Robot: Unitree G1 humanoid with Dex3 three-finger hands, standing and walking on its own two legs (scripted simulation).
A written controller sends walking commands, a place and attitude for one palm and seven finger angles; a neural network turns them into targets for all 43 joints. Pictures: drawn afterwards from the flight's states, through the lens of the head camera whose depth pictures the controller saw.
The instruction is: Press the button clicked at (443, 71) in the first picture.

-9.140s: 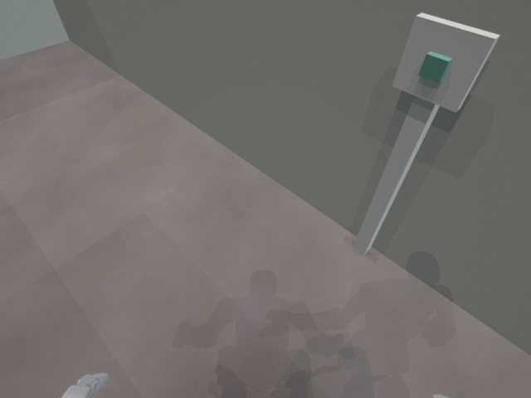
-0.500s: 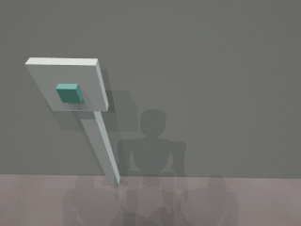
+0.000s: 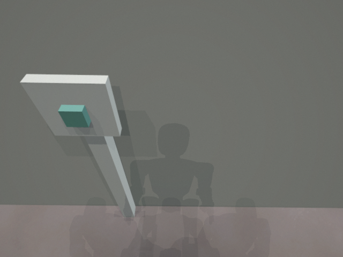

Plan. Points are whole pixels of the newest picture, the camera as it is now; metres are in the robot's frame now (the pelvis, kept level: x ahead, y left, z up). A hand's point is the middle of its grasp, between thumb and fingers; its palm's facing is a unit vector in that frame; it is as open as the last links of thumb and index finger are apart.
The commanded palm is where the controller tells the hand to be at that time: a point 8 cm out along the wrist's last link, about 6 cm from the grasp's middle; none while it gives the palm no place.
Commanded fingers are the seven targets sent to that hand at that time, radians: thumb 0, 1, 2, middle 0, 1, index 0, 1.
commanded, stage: look again from close up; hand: left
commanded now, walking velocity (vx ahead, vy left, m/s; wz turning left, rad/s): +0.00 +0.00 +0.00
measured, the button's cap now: (75, 115) +0.40 +0.26 +0.11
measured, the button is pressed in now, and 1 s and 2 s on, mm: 0 0 0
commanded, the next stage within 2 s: shuffle to correct the standing spot in 0.60 s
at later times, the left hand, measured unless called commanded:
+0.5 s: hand out of the picture -0.03 +0.17 -0.17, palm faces +0.04 -0.98 -0.19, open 7.4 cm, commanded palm none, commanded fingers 0.00 0.90 0.90 -0.20 -0.30 -0.20 -0.30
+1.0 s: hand out of the picture -0.04 +0.19 -0.18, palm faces +0.06 -0.97 -0.23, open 7.4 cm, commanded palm none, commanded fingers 0.00 0.90 0.90 -0.20 -0.30 -0.20 -0.30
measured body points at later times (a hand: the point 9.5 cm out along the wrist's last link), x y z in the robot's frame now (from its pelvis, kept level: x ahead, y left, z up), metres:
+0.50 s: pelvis -0.01 +0.00 +0.00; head +0.01 +0.00 +0.45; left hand -0.03 +0.22 -0.16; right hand +0.01 -0.23 -0.16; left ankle +0.00 +0.13 -0.73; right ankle -0.10 -0.10 -0.73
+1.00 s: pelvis -0.04 +0.01 +0.00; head -0.01 +0.00 +0.44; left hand -0.04 +0.24 -0.16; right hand +0.01 -0.23 -0.16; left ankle +0.00 +0.13 -0.73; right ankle -0.10 -0.10 -0.73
